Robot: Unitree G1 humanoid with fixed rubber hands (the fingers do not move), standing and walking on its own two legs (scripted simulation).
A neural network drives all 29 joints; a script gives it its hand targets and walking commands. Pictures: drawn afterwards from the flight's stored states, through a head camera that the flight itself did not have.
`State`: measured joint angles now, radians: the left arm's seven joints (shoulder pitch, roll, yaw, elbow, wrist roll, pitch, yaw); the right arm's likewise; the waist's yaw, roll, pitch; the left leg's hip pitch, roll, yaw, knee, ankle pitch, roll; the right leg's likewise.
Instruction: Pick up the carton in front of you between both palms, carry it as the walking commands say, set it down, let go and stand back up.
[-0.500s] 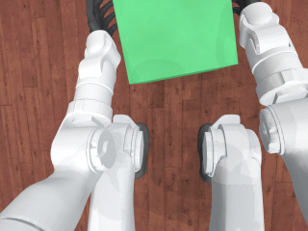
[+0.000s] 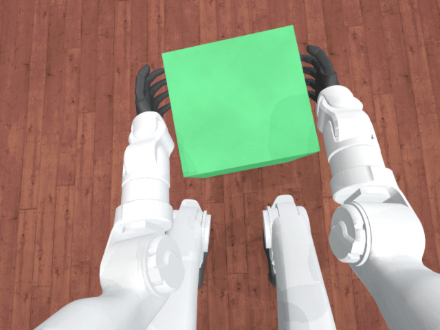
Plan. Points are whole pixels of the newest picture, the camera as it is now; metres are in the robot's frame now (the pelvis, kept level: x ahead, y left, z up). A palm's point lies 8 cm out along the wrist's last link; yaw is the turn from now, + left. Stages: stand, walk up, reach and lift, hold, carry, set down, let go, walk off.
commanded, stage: reach and lift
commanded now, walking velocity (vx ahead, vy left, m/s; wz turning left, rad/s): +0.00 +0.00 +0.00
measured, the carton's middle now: (238, 119) +0.47 -0.03 -0.15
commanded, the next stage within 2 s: none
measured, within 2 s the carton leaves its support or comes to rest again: neither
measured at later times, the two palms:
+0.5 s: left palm (97, 88) +0.44 +0.13 +0.10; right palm (370, 73) +0.44 -0.17 +0.09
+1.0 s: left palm out of the picture +0.41 +0.14 +0.25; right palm out of the picture +0.39 -0.16 +0.24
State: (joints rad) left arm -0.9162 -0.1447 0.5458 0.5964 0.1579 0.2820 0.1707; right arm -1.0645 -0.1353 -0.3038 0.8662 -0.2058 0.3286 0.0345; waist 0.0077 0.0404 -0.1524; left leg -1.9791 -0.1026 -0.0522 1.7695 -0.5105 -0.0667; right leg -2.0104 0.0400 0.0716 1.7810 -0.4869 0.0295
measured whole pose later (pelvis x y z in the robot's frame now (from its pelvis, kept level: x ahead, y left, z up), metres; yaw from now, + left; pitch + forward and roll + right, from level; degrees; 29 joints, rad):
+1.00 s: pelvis +0.09 +0.01 +0.26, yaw -3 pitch +10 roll +0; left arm -0.32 -0.17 0.31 0.50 0.19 0.38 0.09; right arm -0.31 0.10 -0.25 0.52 -0.20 0.43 -0.03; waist 0.00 0.02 -0.14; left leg -0.58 -0.04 -0.08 0.75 -0.35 -0.01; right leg -0.59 0.02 0.07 0.73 -0.32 0.02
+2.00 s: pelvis +0.10 +0.00 +0.29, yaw -2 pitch -5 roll +0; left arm -0.29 -0.16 0.27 0.34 0.30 0.63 0.01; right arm -0.25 0.15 -0.20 0.31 -0.28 0.69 -0.02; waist -0.01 0.01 0.01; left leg -0.09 -0.02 -0.10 0.39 -0.21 -0.01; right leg -0.11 0.02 0.06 0.38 -0.19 0.01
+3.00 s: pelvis +0.10 +0.00 +0.28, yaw +0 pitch -2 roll +0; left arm -0.30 -0.16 0.23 0.22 0.28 0.76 0.02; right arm -0.25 0.15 -0.19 0.19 -0.24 0.81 -0.02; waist -0.02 -0.01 -0.08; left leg -0.24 0.00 -0.04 0.55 -0.38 -0.01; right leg -0.20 0.00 0.03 0.46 -0.24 0.00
